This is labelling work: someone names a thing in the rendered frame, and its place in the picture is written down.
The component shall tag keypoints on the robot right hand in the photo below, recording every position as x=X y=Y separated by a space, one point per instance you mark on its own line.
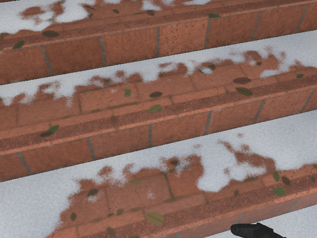
x=248 y=230

